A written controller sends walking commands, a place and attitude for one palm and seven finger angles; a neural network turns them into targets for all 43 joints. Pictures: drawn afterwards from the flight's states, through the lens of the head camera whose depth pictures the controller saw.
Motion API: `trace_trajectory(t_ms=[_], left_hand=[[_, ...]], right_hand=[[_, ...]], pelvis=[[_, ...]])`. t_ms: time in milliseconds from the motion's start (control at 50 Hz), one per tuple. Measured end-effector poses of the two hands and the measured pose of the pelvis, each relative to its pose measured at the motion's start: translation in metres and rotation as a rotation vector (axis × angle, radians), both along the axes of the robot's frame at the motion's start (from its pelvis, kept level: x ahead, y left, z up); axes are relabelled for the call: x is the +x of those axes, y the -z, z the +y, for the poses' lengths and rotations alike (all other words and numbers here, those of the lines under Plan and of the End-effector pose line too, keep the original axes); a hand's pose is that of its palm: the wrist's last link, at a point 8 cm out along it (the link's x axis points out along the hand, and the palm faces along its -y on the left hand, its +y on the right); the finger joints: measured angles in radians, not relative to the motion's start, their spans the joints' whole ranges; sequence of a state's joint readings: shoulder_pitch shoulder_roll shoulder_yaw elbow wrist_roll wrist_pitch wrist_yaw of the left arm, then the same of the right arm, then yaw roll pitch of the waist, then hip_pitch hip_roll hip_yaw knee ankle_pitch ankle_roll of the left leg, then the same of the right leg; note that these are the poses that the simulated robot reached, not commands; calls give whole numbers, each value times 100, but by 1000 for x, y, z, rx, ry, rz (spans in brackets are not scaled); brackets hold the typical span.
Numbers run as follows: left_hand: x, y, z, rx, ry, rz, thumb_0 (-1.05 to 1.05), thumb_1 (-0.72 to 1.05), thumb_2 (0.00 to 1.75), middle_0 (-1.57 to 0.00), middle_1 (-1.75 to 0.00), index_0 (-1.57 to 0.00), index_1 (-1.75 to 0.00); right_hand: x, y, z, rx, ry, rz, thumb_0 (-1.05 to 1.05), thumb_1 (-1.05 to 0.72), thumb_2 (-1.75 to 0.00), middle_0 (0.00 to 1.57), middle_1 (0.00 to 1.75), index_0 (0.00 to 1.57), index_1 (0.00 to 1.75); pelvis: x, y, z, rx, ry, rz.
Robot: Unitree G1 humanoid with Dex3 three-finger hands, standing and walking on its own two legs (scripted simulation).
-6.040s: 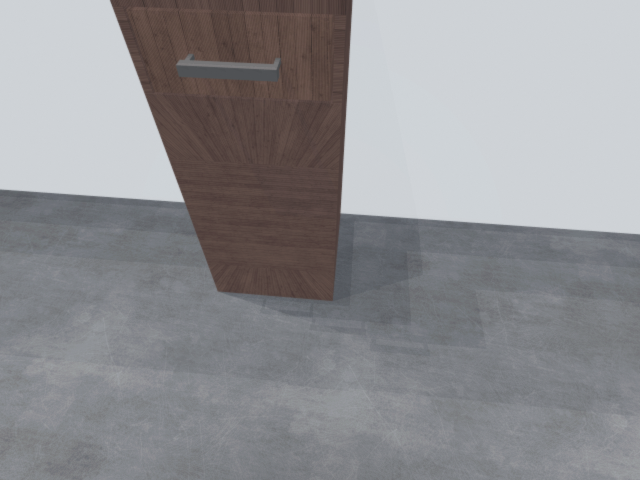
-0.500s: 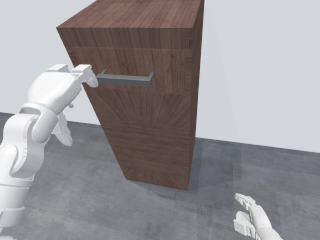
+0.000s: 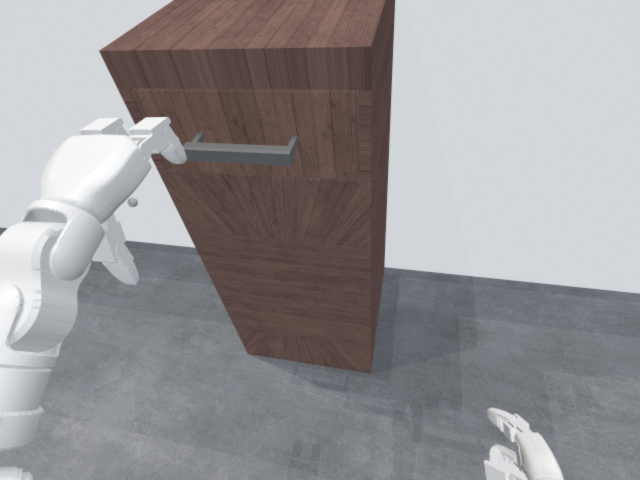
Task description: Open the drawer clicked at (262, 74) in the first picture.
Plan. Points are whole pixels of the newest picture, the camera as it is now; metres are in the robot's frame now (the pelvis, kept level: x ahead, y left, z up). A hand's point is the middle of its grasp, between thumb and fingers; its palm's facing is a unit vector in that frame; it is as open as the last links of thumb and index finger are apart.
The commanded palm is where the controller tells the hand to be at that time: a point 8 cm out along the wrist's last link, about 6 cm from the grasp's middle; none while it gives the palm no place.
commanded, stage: move the hooked fingers above the handle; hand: left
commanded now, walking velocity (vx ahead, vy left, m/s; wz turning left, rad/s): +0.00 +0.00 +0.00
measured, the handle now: (241, 146) +0.59 +0.23 +0.12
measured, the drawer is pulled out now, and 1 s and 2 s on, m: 0.00 0.00 0.00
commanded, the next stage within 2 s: none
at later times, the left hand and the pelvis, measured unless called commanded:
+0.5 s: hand (173, 180) +0.39 +0.24 +0.20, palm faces +0.04 +0.00 -1.00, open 13.9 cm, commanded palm +0.37 +0.24 +0.26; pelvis +0.01 +0.00 +0.00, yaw +0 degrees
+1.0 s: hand (204, 162) +0.46 +0.23 +0.18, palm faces -0.01 -0.01 -1.00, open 13.9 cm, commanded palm +0.45 +0.24 +0.24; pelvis +0.04 +0.01 +0.00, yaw +0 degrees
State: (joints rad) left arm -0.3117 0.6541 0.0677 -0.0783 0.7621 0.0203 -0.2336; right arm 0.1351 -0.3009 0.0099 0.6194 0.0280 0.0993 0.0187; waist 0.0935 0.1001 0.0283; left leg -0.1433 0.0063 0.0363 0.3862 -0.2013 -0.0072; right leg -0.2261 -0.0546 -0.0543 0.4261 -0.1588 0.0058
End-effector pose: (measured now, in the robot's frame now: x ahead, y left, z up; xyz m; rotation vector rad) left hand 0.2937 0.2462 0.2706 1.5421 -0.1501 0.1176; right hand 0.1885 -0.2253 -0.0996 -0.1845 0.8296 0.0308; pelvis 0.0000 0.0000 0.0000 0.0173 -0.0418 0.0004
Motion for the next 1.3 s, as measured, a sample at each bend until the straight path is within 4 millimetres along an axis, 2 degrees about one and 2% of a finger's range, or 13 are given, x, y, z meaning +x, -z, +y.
trace_trajectory(t_ms=[100, 220, 400, 640, 720, 780, 880, 1000, 1080, 1180, 1300], left_hand=[[1, 7, -5, 12, 4, 46, 0, -50, 30, -32, -120, -32, -120], [17, 16, -13, 23, 46, 88, 0, -50, 30, -32, -120, -32, -120], [55, 11, -9, 22, 23, 84, 0, -50, 30, -32, -120, -32, -120], [99, 30, -19, 28, 82, 145, 0, -50, 30, -32, -120, -32, -120], [111, 27, -19, 14, 87, 113, 0, -49, 30, -32, -120, -32, -120], [120, 26, -10, 3, 46, 107, 0, -49, 30, -32, -120, -32, -120], [134, 35, 0, 21, -14, 161, 0, -49, 30, -32, -120, -32, -120], [145, 40, -16, 25, 74, 177, 0, -49, 30, -32, -120, -32, -120], [159, 41, -21, 15, 85, 167, 0, -50, 30, -32, -120, -32, -120], [176, 37, -18, 16, 47, 150, 0, -49, 30, -32, -120, -32, -120], [194, 44, -14, 31, 9, 208, 0, -49, 30, -32, -120, -32, -120]], right_hand=[[10, -6, 9, 13, -16, -41, 1, -91, -89, 20, 30, 20, 30], [14, -9, 15, 11, -28, -56, 1, -91, -89, 20, 30, 20, 30], [-5, 2, 5, -4, 15, 32, 1, -91, -89, 20, 30, 20, 30], [-33, 15, -17, -52, 106, 156, 1, -91, -89, 20, 30, 20, 30], [-34, 16, -18, -55, 121, 177, 1, -91, -89, 20, 30, 20, 30], [-32, 17, -18, -52, 130, 187, 1, -91, -89, 20, 30, 20, 30], [-24, 17, -15, -52, 133, 194, 1, -91, -89, 20, 30, 20, 30], [-12, 15, -10, -59, 129, 183, 1, -91, -89, 20, 30, 20, 30], [-9, 16, -7, -59, 133, 188, 1, -91, -89, 20, 30, 20, 30], [-13, 19, -7, -53, 148, 213, 1, -91, -89, 20, 30, 20, 30], [-29, 24, -12, -65, 183, 271, 1, -91, -89, 20, 30, 20, 30]], pelvis=[[-1, 0, 1, 0, -4, -1], [-2, 0, 0, -2, -14, 5], [4, -1, 1, -4, -12, 33], [17, -1, 6, -5, -2, 79], [23, -1, 7, -5, 4, 94], [27, -1, 8, -6, 8, 103], [31, -1, 9, -8, 3, 119], [38, 0, 12, -12, -5, 132], [41, 1, 12, -12, -2, 144], [45, 2, 13, -12, 3, 161], [49, 3, 12, -13, 4, 179]])
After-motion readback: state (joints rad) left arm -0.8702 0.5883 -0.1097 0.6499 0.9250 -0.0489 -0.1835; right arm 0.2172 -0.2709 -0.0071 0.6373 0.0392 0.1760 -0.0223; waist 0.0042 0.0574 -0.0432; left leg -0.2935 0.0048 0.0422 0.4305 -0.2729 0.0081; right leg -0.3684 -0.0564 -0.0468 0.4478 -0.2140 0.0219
